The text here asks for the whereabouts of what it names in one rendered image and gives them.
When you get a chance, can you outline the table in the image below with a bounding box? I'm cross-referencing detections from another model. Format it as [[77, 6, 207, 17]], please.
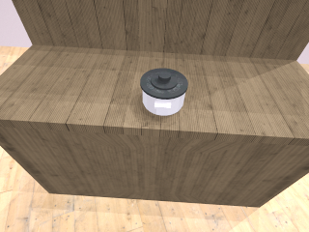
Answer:
[[0, 0, 309, 208]]

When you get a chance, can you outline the pot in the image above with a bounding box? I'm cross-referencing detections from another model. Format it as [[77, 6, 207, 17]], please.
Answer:
[[142, 91, 185, 116]]

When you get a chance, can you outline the knob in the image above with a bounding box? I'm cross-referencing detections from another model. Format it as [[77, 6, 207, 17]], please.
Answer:
[[158, 71, 171, 82]]

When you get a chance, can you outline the lid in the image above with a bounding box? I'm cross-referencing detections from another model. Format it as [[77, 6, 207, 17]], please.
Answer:
[[140, 68, 188, 100]]

